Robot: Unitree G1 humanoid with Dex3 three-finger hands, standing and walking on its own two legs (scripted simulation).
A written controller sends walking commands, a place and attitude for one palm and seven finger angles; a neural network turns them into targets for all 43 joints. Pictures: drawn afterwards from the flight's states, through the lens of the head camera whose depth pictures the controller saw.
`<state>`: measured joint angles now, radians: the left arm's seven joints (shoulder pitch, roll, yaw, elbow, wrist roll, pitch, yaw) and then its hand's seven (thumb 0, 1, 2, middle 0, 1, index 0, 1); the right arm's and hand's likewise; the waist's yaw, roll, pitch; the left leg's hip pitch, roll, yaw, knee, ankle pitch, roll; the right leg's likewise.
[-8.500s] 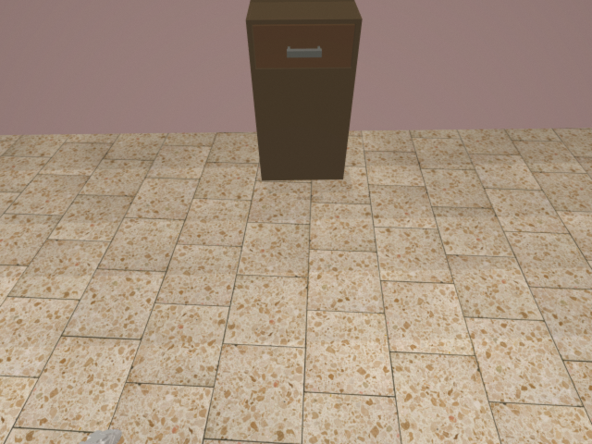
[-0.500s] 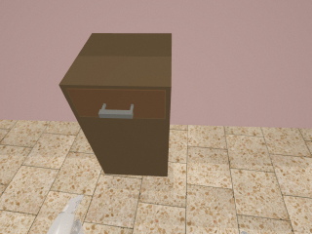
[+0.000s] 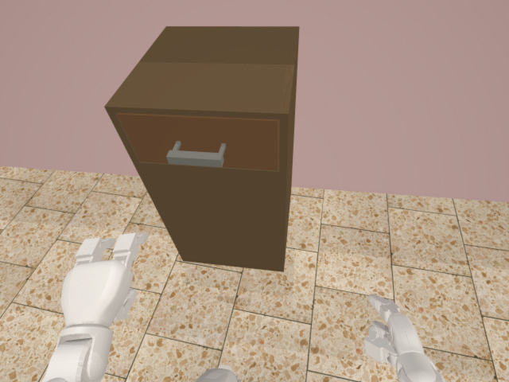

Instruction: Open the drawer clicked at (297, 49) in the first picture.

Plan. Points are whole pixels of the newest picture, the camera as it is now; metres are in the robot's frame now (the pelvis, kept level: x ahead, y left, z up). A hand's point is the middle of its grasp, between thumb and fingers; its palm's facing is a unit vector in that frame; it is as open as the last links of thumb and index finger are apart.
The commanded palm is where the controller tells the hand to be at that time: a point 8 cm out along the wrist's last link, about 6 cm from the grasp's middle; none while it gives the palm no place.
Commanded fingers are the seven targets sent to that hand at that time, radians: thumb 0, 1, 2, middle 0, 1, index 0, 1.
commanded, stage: raise the hand with hooked fingers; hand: left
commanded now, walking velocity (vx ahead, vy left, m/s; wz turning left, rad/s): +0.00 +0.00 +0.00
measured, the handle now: (197, 152) +0.61 +0.23 -0.04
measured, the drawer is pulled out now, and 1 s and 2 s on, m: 0.00 0.00 0.00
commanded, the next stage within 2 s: move the hooked fingers above the handle in 1.24 s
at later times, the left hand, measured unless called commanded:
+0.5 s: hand (118, 234) +0.30 +0.26 +0.08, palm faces +0.08 -0.10 -0.99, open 12.9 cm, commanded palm +0.27 +0.26 +0.14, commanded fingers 0.00 -0.48 0.31 -0.30 -1.18 -0.30 -1.18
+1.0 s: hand (107, 195) +0.34 +0.27 +0.13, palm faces +0.01 -0.09 -1.00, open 13.8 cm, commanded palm +0.31 +0.27 +0.18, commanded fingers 0.00 -0.50 0.30 -0.30 -1.20 -0.30 -1.20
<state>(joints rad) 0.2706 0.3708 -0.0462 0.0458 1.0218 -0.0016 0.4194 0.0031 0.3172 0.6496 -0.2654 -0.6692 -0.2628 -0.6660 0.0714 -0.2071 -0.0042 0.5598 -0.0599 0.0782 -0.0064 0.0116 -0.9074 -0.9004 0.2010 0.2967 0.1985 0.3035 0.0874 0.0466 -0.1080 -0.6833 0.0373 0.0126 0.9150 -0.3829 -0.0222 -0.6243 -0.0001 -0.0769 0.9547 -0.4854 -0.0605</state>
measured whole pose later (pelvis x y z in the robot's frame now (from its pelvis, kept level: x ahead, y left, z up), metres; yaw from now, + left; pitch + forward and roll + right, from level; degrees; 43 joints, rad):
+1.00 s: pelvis +0.03 +0.03 +0.05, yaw -1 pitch +3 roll +0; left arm -0.09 0.47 -0.05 0.09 0.92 0.01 0.06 0.00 -0.49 0.30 -0.32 -1.20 -0.32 -1.19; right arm 0.14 -0.24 -0.01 0.61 0.00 0.14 -0.01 0.01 -0.91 -0.90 0.20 0.30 0.20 0.30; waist 0.07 0.08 -0.03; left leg -0.34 0.00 0.05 0.54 -0.25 0.02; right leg -0.28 -0.02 -0.05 0.55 -0.32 -0.01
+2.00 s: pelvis +0.03 +0.03 +0.03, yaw -2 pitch +10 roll +0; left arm -0.45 0.45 -0.07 0.62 1.02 -0.09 0.20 0.00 -0.49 0.30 -0.32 -1.20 -0.32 -1.20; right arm 0.28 -0.26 -0.07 0.67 0.01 0.15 -0.03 0.01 -0.91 -0.90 0.20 0.30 0.20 0.30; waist -0.01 0.05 -0.09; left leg -0.55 0.02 0.05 0.67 -0.30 0.01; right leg -0.49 -0.01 -0.04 0.68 -0.37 -0.02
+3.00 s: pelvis +0.02 +0.04 +0.00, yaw -4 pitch +25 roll -3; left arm -0.98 0.54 0.00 1.18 1.12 -0.04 0.31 0.00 -0.48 0.30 -0.32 -1.20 -0.32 -1.20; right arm 0.44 -0.26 -0.06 0.72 -0.03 0.11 -0.01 0.00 -0.91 -0.90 0.20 0.30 0.20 0.30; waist -0.20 0.07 -0.16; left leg -0.97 0.06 0.05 0.92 -0.38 0.03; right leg -0.89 0.03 -0.03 0.87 -0.41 0.00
